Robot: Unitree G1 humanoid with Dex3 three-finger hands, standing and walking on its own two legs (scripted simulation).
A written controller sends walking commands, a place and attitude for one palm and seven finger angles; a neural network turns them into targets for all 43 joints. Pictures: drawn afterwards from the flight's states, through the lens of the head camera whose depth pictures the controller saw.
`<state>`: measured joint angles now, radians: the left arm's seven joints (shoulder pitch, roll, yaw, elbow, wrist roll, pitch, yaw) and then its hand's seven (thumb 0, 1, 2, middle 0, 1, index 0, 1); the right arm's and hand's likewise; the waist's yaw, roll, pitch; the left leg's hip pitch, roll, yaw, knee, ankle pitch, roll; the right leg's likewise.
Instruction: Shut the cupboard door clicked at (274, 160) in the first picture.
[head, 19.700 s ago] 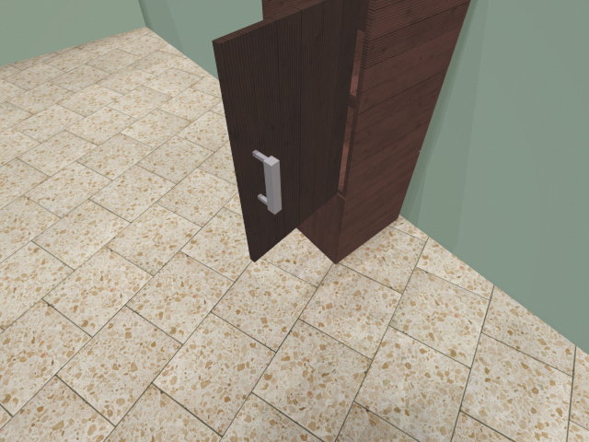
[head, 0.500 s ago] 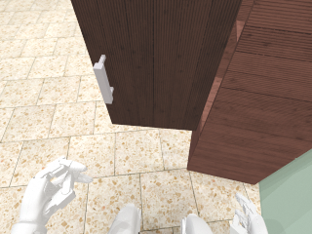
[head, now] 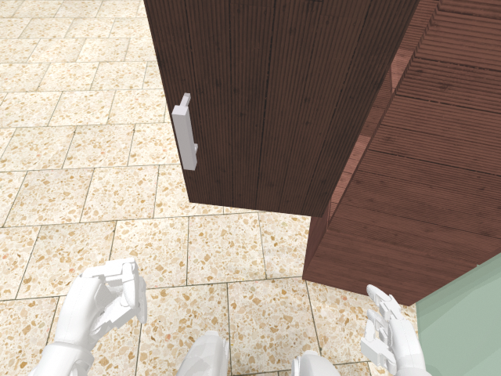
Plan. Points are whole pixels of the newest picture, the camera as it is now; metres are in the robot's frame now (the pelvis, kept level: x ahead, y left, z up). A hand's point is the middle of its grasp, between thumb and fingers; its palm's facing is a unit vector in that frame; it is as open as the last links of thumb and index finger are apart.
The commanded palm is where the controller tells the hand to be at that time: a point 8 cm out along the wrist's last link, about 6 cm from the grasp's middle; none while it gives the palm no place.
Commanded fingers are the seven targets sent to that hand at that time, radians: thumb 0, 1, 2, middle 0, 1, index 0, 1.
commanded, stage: raise the hand and make a fist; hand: left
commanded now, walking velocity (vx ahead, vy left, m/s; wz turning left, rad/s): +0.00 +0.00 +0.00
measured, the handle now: (188, 133) +0.53 +0.17 +0.05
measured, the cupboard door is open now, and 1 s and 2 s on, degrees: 98 98 98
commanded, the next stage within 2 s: bring the fist close to the handle in 0.56 s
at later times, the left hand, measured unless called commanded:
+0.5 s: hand (145, 281) +0.24 +0.17 +0.06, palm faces -0.03 -1.00 -0.04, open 3.1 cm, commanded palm +0.21 +0.22 +0.06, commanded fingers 0.00 0.90 0.90 -1.30 -1.50 -1.30 -1.50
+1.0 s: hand (174, 251) +0.29 +0.14 +0.05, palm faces -0.13 -0.99 -0.02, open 3.1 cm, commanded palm +0.28 +0.21 +0.06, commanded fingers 0.00 0.90 0.90 -1.30 -1.50 -1.30 -1.50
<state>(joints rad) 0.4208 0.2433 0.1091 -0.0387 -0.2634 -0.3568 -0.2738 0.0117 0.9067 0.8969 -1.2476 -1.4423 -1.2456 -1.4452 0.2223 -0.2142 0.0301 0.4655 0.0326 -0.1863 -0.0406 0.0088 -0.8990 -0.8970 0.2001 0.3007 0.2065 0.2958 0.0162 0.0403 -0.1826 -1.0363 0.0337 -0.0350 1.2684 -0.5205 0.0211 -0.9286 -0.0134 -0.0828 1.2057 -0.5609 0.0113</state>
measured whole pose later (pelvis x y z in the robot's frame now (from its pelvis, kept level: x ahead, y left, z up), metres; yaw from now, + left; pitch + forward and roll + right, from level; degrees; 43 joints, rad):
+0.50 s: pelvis +0.01 -0.02 +0.00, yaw +0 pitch +17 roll -3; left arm 0.38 0.25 0.15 -0.06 -0.30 -0.42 -0.28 0.02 0.90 0.90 -1.30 -1.50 -1.30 -1.50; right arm 0.25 -0.24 -0.01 0.50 0.03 -0.17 -0.05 0.01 -0.90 -0.90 0.20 0.30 0.20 0.30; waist 0.01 0.03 -0.18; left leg -1.04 0.05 -0.04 1.28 -0.54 -0.01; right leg -0.94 0.00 -0.08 1.23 -0.59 -0.01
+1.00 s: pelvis +0.00 -0.02 +0.00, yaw +0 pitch +17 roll -3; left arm 0.09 0.26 0.11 0.15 -0.27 -0.32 -0.28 0.01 0.90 0.90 -1.30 -1.50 -1.30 -1.50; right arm 0.24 -0.25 0.02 0.53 0.04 -0.15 -0.06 0.01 -0.90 -0.90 0.20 0.30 0.21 0.30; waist -0.01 0.05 -0.17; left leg -1.06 0.05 -0.04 1.27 -0.52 -0.01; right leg -0.97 0.00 -0.08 1.24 -0.58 -0.02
